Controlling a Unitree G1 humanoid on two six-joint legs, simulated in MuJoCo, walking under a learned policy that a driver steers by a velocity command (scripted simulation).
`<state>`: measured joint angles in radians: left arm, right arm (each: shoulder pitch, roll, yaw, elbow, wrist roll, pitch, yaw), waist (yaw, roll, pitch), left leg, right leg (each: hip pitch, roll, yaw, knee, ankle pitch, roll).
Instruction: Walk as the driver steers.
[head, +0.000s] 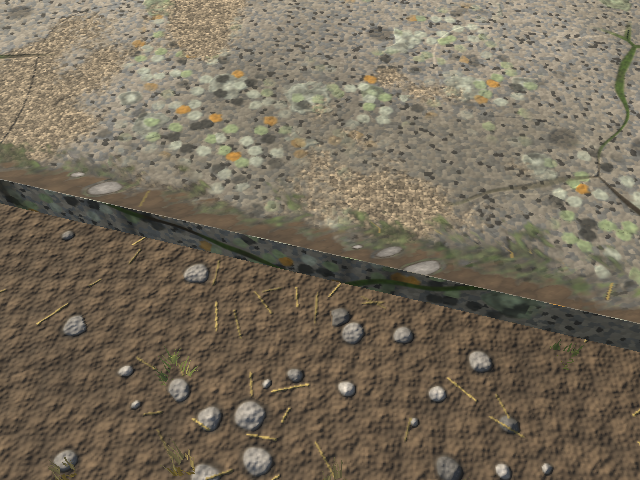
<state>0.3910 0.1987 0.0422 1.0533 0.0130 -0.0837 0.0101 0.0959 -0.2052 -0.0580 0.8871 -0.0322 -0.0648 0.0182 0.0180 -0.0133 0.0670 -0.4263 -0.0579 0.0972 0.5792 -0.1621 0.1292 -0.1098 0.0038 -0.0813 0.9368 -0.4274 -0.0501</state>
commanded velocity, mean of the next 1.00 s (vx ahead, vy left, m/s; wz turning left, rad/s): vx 0.50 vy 0.00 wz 0.38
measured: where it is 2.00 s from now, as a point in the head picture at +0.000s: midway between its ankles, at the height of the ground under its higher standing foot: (225, 191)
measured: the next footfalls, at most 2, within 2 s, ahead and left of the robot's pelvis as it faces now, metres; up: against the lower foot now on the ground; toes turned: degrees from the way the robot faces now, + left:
right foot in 0.48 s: +0.47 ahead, -0.07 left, +0.00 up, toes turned +17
left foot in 1.00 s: +0.62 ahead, +0.23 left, +0.00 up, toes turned +27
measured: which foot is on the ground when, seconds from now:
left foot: down 0.00-0.48, up 0.50-0.98, down 1.00-1.00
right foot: up 0.00-0.46, down 0.48-1.00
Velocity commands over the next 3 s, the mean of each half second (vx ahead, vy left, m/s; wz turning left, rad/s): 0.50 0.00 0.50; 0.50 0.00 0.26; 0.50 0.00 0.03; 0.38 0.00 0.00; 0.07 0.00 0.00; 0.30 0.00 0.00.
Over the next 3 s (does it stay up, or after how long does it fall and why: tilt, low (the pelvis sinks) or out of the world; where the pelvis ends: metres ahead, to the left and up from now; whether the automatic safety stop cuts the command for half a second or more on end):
stays up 1.31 0.29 0.13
